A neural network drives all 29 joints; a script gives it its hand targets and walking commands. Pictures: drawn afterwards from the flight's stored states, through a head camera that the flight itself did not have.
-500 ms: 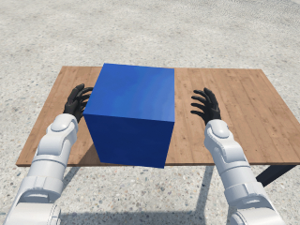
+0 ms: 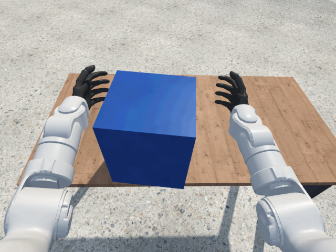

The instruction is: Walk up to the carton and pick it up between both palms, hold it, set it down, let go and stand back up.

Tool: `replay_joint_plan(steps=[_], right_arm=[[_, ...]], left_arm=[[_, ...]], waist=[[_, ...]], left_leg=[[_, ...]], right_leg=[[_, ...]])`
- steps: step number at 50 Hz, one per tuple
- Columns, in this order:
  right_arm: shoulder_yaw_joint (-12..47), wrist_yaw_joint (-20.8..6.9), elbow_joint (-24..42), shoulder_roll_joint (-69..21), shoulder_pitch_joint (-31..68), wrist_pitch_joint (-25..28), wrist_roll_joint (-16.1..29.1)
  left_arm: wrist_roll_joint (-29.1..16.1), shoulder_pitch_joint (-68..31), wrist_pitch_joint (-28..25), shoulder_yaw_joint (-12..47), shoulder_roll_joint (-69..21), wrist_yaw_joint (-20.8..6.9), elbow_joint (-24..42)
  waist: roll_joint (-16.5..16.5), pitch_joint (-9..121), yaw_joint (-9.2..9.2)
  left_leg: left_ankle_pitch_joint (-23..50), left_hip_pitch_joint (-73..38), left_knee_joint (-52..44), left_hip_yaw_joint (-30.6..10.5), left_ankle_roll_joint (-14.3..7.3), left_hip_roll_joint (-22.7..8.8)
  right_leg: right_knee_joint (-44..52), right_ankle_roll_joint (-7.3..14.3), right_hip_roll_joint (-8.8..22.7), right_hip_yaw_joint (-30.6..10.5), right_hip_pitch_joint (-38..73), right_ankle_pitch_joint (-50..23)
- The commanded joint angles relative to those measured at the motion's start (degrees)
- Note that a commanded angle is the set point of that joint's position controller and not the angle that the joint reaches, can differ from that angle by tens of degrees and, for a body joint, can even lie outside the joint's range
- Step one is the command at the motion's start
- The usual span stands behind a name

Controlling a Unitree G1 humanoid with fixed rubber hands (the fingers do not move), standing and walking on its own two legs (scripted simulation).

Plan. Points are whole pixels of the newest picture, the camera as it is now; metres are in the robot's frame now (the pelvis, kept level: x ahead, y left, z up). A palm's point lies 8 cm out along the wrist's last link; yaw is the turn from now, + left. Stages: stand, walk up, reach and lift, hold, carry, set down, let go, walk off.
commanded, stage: reach and lift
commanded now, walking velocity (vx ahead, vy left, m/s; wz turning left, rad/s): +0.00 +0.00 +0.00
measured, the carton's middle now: (151, 132) +0.43 +0.05 +0.02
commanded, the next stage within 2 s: none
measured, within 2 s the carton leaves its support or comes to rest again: neither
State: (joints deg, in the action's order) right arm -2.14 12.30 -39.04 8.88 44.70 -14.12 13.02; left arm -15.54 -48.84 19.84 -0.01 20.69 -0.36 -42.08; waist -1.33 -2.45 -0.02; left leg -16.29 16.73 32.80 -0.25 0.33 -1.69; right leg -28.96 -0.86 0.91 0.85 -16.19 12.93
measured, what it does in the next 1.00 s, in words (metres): stands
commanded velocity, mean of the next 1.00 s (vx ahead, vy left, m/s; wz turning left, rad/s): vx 0.00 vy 0.00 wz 0.00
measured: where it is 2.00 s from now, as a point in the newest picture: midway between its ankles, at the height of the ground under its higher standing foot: outside the picture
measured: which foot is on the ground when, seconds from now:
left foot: down 0.00-1.00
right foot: down 0.00-1.00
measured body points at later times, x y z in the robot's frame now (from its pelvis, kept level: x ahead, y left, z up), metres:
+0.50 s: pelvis +0.00 +0.00 +0.00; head +0.02 +0.02 +0.45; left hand +0.43 +0.22 +0.08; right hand +0.42 -0.13 +0.07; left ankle +0.01 +0.12 -0.73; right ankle +0.02 -0.14 -0.73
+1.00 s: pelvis +0.01 +0.00 +0.00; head +0.07 +0.02 +0.44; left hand +0.45 +0.19 +0.05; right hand +0.43 -0.13 +0.05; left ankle +0.01 +0.12 -0.73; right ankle +0.02 -0.14 -0.73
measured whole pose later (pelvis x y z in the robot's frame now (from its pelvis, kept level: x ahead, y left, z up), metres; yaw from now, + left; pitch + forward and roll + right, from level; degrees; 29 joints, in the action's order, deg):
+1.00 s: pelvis +0.01 +0.00 +0.00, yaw +0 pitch +11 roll -1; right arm -5.7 12.3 -67.3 0.7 46.2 15.8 5.3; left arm -11.4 -51.0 -16.0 0.0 13.8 -0.7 -76.7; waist -1.3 5.0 -0.4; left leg -15.3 28.9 32.8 -0.2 0.8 -1.8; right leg -29.0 -0.9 0.8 0.8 -28.4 12.0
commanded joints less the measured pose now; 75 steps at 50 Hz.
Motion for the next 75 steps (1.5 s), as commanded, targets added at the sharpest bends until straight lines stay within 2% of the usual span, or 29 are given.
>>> replay_joint_plan(steps=[1, 7, 9, 10, 11, 14, 15, 18, 21, 22, 24, 27, 28, 29, 32, 33, 39, 43, 46, 47, 50, 54, 55, 59, 63, 66, 68, 71, 75], right_arm=[[-8.2, 0.7, 1.1, 5.9, 30.6, 2.8, -2.2], [-7.1, 0.5, -8.1, 3.5, 29.1, 7.2, -4.9], [-7.3, 0.5, -9.0, 1.3, 27.4, 9.9, -5.9], [-7.7, 0.5, -7.9, 1.5, 29.1, 11.2, -5.9], [-7.9, 0.6, -8.9, 1.2, 28.5, 12.5, -7.0], [-9.9, 0.4, -8.8, 0.7, 29.0, 16.7, -9.2], [-9.5, 0.2, -10.7, 0.6, 28.4, 17.5, -9.6], [-10.7, 0.1, -16.5, 1.1, 28.4, 19.2, -11.0], [-10.6, 0.2, -20.4, 1.5, 27.6, 21.1, -11.1], [-10.4, 0.4, -22.2, 1.1, 27.0, 21.8, -11.1], [-10.0, 0.3, -23.7, 0.6, 27.5, 23.3, -10.7], [-8.5, 0.0, -22.3, -0.6, 28.0, 25.9, -9.6], [-8.2, -0.1, -20.4, -1.4, 27.7, 27.1, -9.5], [-7.4, -0.3, -20.3, -1.0, 27.9, 28.0, -8.7], [-5.7, -0.7, -19.5, -1.2, 28.0, 29.7, -7.4], [-5.3, -0.7, -20.6, -0.6, 27.4, 30.3, -7.7], [-4.3, -0.4, -21.3, -1.1, 24.5, 33.0, -6.6], [-3.5, -0.2, -20.8, -3.7, 22.8, 34.2, -6.8], [-4.0, 0.0, -21.7, -5.3, 22.7, 34.8, -7.7], [-5.1, 0.0, -22.0, -5.1, 22.7, 34.5, -8.5], [-6.0, -0.1, -21.6, -6.9, 23.4, 34.4, -9.9], [-9.2, 0.6, -23.7, -8.1, 24.6, 33.6, -12.6], [-9.8, 0.8, -24.0, -8.8, 24.9, 33.2, -13.2], [-11.8, 0.1, -21.4, -12.4, 27.2, 32.5, -16.2], [-14.3, -1.4, -20.8, -17.0, 27.9, 31.4, -20.6], [-17.0, -3.3, -19.9, -23.5, 28.2, 31.4, -25.8], [-18.2, -5.9, -17.9, -35.5, 30.1, 32.2, -31.5], [-16.8, -10.0, -17.8, -50.6, 29.9, 34.6, -38.1], [-13.3, -11.7, -20.2, -53.3, 26.0, 36.2, -39.9]], left_arm=[[1.4, -33.6, -6.0, -3.5, 10.4, 0.6, -3.7], [3.5, -30.7, -12.8, -1.5, 7.0, -0.7, -15.4], [3.5, -29.5, -16.4, -0.7, 5.3, -1.1, -17.8], [2.9, -31.7, -18.5, 0.2, 5.9, -1.1, -15.5], [2.6, -30.9, -20.0, 0.1, 5.9, -1.0, -18.2], [1.4, -32.5, -25.3, 2.2, 4.5, -0.8, -18.5], [1.3, -32.2, -26.4, 2.7, 4.4, -0.7, -20.9], [1.3, -32.2, -28.7, 3.8, 4.0, -0.6, -26.4], [1.9, -30.4, -30.0, 2.8, 4.7, -0.7, -30.2], [2.0, -30.6, -30.6, 3.7, 4.1, -0.7, -30.8], [2.0, -30.1, -31.9, 3.5, 4.3, -0.6, -33.0], [1.0, -30.0, -34.4, 4.3, 3.5, -0.4, -32.7], [0.0, -30.5, -35.8, 5.1, 3.5, -0.2, -29.8], [0.1, -30.3, -36.4, 4.5, 3.7, 0.0, -30.1], [-0.6, -29.7, -38.4, 5.0, 2.7, 0.0, -30.9], [-0.1, -28.8, -38.6, 4.8, 2.2, -0.1, -32.5], [2.9, -26.6, -39.4, 2.5, -1.5, -0.4, -26.1], [5.7, -25.1, -39.8, -0.7, -4.0, -0.6, -23.7], [7.8, -24.9, -40.0, -3.3, -5.1, -0.7, -22.9], [8.4, -25.4, -39.9, -3.3, -5.4, -0.8, -21.8], [10.3, -25.9, -40.3, -5.5, -6.7, -0.5, -22.5], [12.3, -27.7, -39.6, -6.6, -8.0, 0.2, -23.6], [12.5, -28.5, -39.3, -7.6, -7.6, 0.4, -23.3], [12.6, -30.2, -39.7, -7.1, -9.8, -0.3, -26.3], [14.2, -31.3, -40.3, -7.9, -13.4, -1.2, -27.0], [18.2, -31.2, -40.4, -10.0, -19.4, -2.9, -27.8], [22.9, -33.2, -40.8, -11.7, -29.7, -5.7, -27.9], [30.5, -31.1, -42.2, -14.2, -44.3, -9.4, -30.5], [33.0, -26.1, -43.6, -12.4, -49.0, -9.8, -33.4]], waist=[[5.4, 36.4, -5.69], [4.7, 32.1, -6.59], [5.0, 33.7, -6.57], [6.0, 35.7, -7.19], [5.7, 35.4, -6.87], [7.2, 39.9, -8.22], [8.1, 39.4, -7.63], [7.2, 36.0, -8.18], [6.7, 33.7, -7.5], [6.8, 32.9, -8.38], [6.6, 32.4, -7.7], [6.9, 35.9, -7.29], [7.2, 38.4, -7.65], [7.6, 40.6, -6.71], [7.4, 46.3, -6.38], [7.2, 46.5, -6.05], [9.7, 53.9, -5.62], [9.0, 53.9, -4.04], [8.0, 51.4, -3.91], [8.2, 50.7, -4.37], [6.3, 49.2, -3.4], [5.6, 45.0, -4.4], [5.5, 43.8, -3.83], [2.8, 42.0, -4.16], [2.6, 38.1, -3.96], [1.8, 37.5, -3.49], [1.3, 38.1, -3.16], [3.6, 38.0, -1.89], [6.8, 38.5, -1.76]], left_leg=[[20.6, -3.4, -7.7, 2.1, 2.1, 2.3], [20.9, -2.2, -7.1, 1.3, 2.4, 2.0], [21.4, -0.8, -6.5, 1.3, 2.5, 1.9], [22.3, -1.4, -6.2, 1.2, 2.7, 1.9], [22.9, -1.1, -5.6, 1.2, 3.0, 1.7], [23.6, -1.4, -3.3, 0.8, 4.0, 1.1], [24.8, -1.3, -2.8, 0.8, 4.2, 1.1], [20.7, 1.7, -3.0, 0.6, 4.4, 0.4], [20.4, 3.3, -2.3, 0.6, 4.4, 0.4], [19.1, 4.2, -2.0, 0.5, 4.6, 0.4], [18.5, 6.3, -1.4, 0.7, 4.4, 0.6], [19.1, 7.4, -0.2, 0.9, 4.4, 0.4], [20.8, 6.7, 0.9, 0.6, 4.7, 0.4], [23.1, 6.6, 2.1, 1.0, 5.0, 0.5], [27.5, 5.1, 4.0, 0.7, 5.3, 0.5], [28.2, 5.6, 4.4, 0.7, 5.4, 0.6], [39.2, -0.1, 5.8, 0.9, 7.1, 0.7], [40.1, 2.2, 5.2, 1.6, 7.1, 1.7], [37.7, 5.2, 4.0, 2.1, 6.7, 2.2], [37.0, 4.8, 3.0, 1.9, 6.6, 2.1], [34.1, 6.2, 2.0, 2.3, 5.9, 2.1], [29.3, 7.4, 0.7, 2.3, 5.5, 2.0], [28.1, 7.1, 0.0, 2.6, 5.2, 2.1], [21.1, 10.8, -1.2, 3.2, 3.9, 2.0], [14.8, 13.5, -3.2, 3.8, 3.1, 2.0], [13.8, 14.0, -4.1, 4.3, 2.9, 2.0], [14.4, 13.9, -5.0, 4.9, 2.7, 2.1], [19.1, 9.7, -6.4, 5.7, 3.2, 2.6], [24.3, 6.5, -5.5, 4.9, 4.0, 3.1]], right_leg=[[6.6, 1.1, -2.2, 1.1, 12.8, -21.5], [6.2, 1.5, -1.9, 1.9, 10.2, -19.9], [5.6, 1.4, -1.7, 1.8, 10.3, -19.4], [5.5, 1.5, -1.6, 2.1, 9.3, -19.3], [5.0, 1.6, -1.7, 2.4, 7.8, -18.7], [4.0, 1.8, -1.5, 2.8, 4.7, -17.3], [3.6, 1.8, -1.6, 2.8, 3.8, -17.1], [3.3, 2.0, -1.6, 3.2, 1.0, -12.7], [2.6, 1.8, -1.6, 2.9, 0.8, -12.6], [2.5, 2.0, -1.7, 3.0, -0.6, -11.8], [1.6, 1.7, -1.4, 2.6, -1.0, -11.6], [0.2, 1.7, -1.5, 2.7, -1.9, -12.0], [-0.4, 1.7, -1.6, 2.9, -2.6, -13.5], [-1.3, 1.6, -1.6, 2.7, -2.9, -14.9], [-2.1, 1.4, -1.6, 2.7, -3.6, -18.3], [-2.6, 1.4, -1.6, 2.6, -3.1, -19.7], [-1.9, 1.3, -2.5, 2.8, -1.2, -27.4], [-2.5, 0.5, -2.4, 1.9, 2.2, -31.7], [-2.6, 0.1, -2.1, 1.0, 5.8, -33.3], [-1.7, 0.0, -2.1, 0.9, 6.4, -33.0], [-1.8, -0.2, -2.1, 0.6, 7.6, -30.0], [0.0, 0.0, -1.8, 0.4, 7.0, -24.8], [0.4, -0.3, -1.9, 0.1, 6.9, -23.3], [0.9, -0.5, -0.9, 0.2, 5.8, -16.9], [1.5, -0.4, -0.1, 0.4, 6.9, -10.8], [1.7, -0.4, 0.3, 0.5, 9.8, -10.9], [2.2, -0.4, 0.7, 0.6, 14.1, -12.4], [3.1, 0.2, 0.5, 1.8, 20.1, -19.1], [2.4, 0.5, -0.1, 2.1, 24.3, -28.3]])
